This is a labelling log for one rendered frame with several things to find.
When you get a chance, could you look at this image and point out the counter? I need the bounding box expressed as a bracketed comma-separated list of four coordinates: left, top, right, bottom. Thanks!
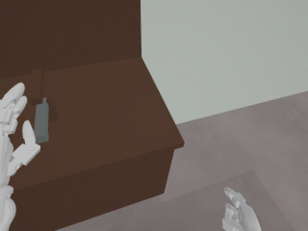
[0, 0, 185, 231]

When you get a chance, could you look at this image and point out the right robot hand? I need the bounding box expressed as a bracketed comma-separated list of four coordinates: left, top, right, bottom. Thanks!
[222, 187, 262, 231]

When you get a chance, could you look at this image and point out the tap lever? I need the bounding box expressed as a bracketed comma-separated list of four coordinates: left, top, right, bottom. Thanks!
[34, 97, 49, 143]

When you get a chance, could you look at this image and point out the left robot hand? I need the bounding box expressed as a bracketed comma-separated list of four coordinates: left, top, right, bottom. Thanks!
[0, 82, 40, 186]

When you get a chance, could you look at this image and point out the left robot forearm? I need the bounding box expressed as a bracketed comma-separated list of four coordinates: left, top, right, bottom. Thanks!
[0, 185, 16, 231]

